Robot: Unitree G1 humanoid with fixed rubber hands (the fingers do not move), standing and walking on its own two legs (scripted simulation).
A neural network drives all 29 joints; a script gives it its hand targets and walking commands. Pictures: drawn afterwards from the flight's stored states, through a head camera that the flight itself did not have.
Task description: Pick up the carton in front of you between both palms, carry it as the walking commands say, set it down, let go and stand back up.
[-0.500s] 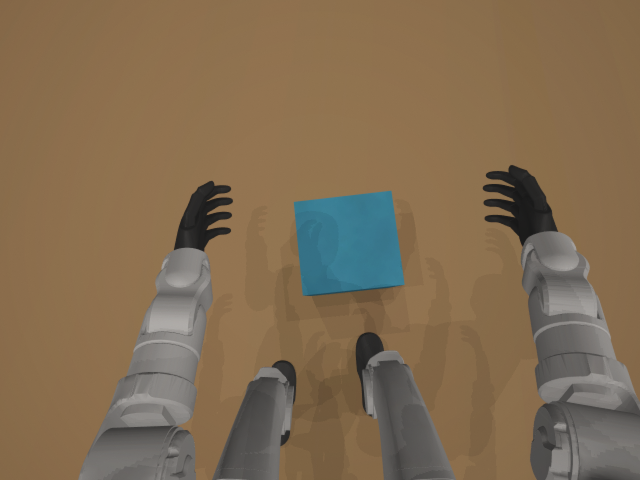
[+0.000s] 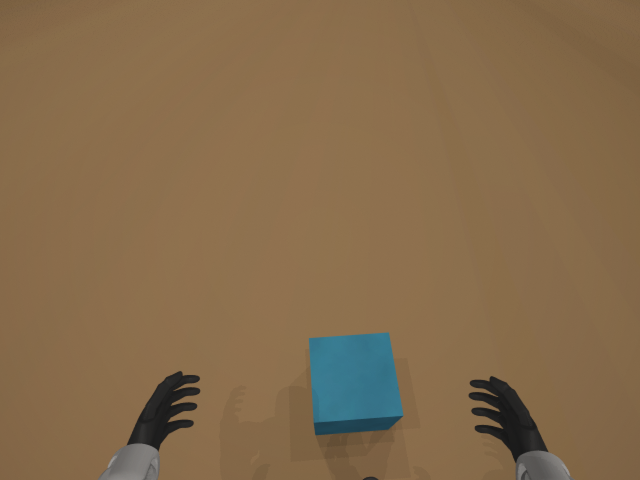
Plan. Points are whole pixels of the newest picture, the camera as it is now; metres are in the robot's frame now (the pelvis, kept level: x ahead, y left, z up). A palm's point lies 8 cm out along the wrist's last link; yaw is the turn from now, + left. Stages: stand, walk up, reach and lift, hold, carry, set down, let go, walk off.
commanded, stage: let go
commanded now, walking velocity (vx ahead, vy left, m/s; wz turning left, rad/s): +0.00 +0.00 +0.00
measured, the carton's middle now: (350, 386) +0.37 -0.06 -0.65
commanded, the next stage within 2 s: stand in 0.48 s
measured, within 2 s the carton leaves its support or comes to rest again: neither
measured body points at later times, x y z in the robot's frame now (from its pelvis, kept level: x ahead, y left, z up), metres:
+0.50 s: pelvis +0.01 +0.01 +0.00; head +0.03 +0.00 +0.45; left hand +0.18 +0.24 -0.07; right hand +0.18 -0.23 -0.08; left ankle -0.05 +0.12 -0.74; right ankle +0.02 -0.12 -0.74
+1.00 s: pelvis +0.02 -0.01 +0.00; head +0.03 -0.01 +0.45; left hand +0.15 +0.29 -0.10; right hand +0.15 -0.29 -0.10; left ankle -0.05 +0.12 -0.74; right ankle +0.02 -0.12 -0.74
